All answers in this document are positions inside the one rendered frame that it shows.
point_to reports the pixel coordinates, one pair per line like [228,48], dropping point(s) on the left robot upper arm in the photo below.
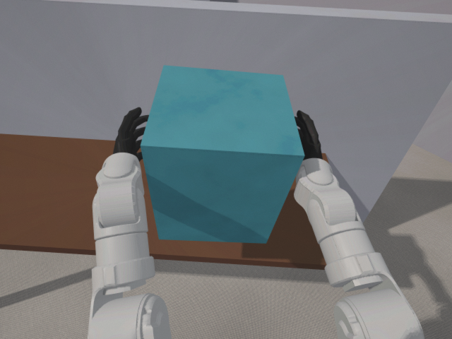
[136,317]

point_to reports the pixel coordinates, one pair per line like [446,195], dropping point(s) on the robot right hand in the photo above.
[308,135]

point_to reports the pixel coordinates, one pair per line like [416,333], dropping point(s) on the carton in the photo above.
[221,150]

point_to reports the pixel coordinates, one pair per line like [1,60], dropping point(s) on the left robot forearm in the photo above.
[120,226]

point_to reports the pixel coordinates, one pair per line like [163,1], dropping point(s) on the right robot forearm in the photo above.
[351,261]

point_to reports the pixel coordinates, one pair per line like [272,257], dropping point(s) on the right robot upper arm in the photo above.
[381,314]

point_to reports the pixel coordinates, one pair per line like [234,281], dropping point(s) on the robot left hand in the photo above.
[128,134]

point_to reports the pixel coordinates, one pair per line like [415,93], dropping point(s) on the table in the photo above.
[47,187]

